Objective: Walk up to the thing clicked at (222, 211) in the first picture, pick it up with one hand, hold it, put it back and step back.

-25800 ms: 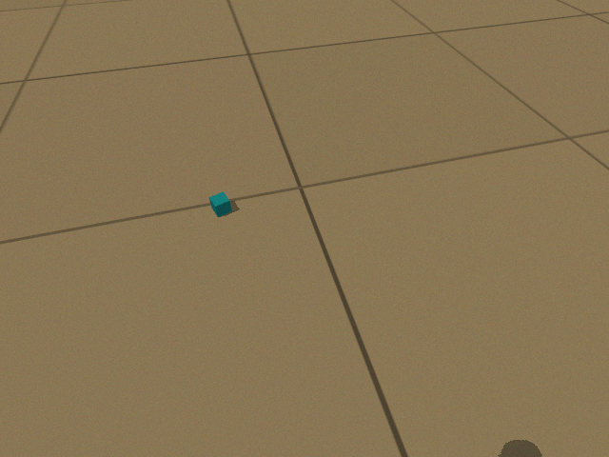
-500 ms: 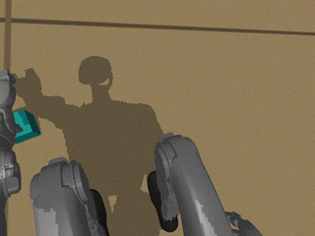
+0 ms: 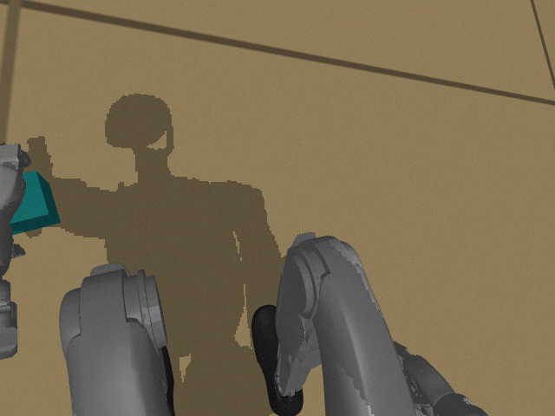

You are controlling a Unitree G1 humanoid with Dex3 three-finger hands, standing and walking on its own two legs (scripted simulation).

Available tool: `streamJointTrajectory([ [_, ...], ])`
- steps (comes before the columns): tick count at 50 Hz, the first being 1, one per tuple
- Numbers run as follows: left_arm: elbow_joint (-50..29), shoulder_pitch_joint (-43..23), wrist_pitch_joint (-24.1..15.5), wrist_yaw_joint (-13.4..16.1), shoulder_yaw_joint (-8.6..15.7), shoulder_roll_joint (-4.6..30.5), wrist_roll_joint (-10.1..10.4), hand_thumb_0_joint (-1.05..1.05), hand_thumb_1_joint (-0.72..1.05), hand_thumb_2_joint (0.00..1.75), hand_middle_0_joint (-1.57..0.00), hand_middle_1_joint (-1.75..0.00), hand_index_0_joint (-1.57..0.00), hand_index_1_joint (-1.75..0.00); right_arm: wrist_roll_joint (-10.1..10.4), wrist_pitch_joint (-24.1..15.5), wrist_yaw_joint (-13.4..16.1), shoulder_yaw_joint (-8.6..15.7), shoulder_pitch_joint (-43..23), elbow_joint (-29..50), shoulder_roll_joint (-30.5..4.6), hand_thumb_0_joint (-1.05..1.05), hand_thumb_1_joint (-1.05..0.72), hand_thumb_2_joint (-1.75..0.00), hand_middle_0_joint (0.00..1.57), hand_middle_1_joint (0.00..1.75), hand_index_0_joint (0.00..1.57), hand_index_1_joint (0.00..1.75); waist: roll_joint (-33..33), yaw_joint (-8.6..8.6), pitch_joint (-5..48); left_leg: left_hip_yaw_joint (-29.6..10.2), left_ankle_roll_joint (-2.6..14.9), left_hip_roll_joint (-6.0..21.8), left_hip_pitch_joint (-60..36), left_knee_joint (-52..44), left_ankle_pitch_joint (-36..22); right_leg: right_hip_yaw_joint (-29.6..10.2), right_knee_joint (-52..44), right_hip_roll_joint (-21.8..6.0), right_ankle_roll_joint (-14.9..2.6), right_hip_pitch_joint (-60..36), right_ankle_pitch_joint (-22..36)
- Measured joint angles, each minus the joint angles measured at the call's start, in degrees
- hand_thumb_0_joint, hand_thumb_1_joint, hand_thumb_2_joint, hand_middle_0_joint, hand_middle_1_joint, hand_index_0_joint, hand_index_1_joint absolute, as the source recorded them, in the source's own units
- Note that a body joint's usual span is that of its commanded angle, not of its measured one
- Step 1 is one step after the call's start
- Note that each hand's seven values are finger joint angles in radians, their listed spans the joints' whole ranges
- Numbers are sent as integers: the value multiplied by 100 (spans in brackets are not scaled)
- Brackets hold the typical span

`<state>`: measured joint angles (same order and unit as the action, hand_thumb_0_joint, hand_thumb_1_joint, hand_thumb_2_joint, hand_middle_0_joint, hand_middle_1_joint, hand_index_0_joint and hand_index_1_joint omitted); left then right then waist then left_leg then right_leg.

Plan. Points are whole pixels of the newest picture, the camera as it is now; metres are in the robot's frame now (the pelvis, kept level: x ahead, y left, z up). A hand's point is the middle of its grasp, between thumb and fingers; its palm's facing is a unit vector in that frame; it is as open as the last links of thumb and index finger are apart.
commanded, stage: rest palm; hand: left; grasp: from above
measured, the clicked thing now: (23, 204) +0.43 +0.32 -0.27
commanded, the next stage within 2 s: close in 0.64 s
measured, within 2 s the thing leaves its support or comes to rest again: neither
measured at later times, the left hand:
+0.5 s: hand (21, 209) +0.42 +0.32 -0.25, palm faces -0.46 -0.21 -0.86, open 14.5 cm
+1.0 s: hand (20, 207) +0.42 +0.32 -0.26, palm faces -0.42 -0.19 -0.89, open 13.4 cm
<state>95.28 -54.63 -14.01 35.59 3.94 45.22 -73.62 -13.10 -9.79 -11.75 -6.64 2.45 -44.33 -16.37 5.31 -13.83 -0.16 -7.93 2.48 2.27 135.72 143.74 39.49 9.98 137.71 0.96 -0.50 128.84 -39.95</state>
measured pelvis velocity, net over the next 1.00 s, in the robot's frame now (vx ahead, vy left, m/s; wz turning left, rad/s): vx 0.00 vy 0.00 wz -0.08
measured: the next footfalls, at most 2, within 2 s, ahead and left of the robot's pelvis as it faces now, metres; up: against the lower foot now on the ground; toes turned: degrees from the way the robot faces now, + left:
none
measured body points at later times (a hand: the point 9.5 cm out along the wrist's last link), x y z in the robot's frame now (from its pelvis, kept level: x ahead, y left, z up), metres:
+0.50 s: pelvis +0.00 +0.00 -0.01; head +0.27 +0.09 +0.34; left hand +0.44 +0.32 -0.20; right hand +0.03 -0.25 -0.09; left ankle +0.07 +0.12 -0.27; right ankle +0.10 -0.11 -0.27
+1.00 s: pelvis +0.00 +0.00 -0.01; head +0.27 +0.13 +0.33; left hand +0.44 +0.33 -0.20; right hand +0.07 -0.25 -0.07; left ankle +0.07 +0.12 -0.27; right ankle +0.10 -0.11 -0.27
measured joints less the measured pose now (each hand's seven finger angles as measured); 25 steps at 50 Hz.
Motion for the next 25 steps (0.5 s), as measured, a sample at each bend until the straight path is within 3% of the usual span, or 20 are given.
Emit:
streamJointTrajectory([
  [3,170,-192,120,33,106,37,-43,0,-55,108,-15,-91,-11,-97,-41,-115,-107,-99,-17,87,13,0,-91,-91,20,30,20,30,23,-127,-85,-32,11,12,26,38,-4,26,8,17,15,17,24],
  [10,339,-229,338,120,687,269,-45,0,-56,107,-12,-93,-9,-97,-108,-214,-316,-263,195,164,21,0,-91,-91,20,30,20,30,12,-388,-312,-123,3,56,97,137,54,98,39,76,17,102,48],
  [16,235,-2,379,99,1024,439,173,0,-58,105,-10,-94,-7,-98,-142,-248,-431,-351,439,96,-36,0,-91,-91,20,30,20,30,-42,-422,-522,-172,-26,98,60,193,156,133,69,122,0,112,18],
  [25,293,12,127,-134,843,722,457,0,-58,104,-8,-95,-6,-98,-181,-359,-459,-475,482,6,-68,0,-90,-91,20,30,20,30,5,-407,-704,-305,-73,95,7,244,166,241,58,146,-25,50,59],
])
